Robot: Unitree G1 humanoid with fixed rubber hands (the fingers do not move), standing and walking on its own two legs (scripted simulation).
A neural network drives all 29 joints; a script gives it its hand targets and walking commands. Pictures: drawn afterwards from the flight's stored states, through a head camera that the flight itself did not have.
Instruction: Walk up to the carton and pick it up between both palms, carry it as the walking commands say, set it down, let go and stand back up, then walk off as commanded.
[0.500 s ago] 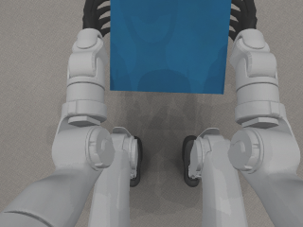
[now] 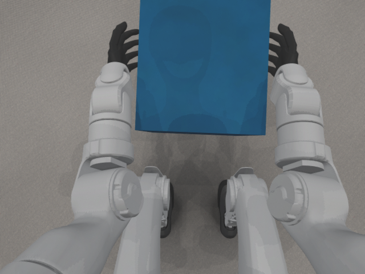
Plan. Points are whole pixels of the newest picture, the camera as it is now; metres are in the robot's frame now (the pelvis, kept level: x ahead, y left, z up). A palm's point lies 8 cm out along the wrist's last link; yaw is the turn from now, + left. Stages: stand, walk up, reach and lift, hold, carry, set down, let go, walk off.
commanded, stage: reach and lift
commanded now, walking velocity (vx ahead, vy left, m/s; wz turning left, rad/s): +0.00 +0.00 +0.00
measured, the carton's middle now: (199, 69) +0.53 +0.00 -0.14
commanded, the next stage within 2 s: none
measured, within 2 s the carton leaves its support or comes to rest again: neither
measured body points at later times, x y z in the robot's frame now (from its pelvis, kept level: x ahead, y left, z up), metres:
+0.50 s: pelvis +0.01 +0.00 +0.06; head +0.25 +0.00 +0.44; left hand +0.50 +0.16 +0.01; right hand +0.50 -0.16 +0.00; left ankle +0.11 +0.12 -0.46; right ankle +0.11 -0.12 -0.46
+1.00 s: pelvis +0.03 +0.00 +0.13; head +0.23 +0.00 +0.53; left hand +0.48 +0.16 +0.08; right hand +0.47 -0.16 +0.08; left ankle +0.11 +0.12 -0.46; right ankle +0.11 -0.12 -0.46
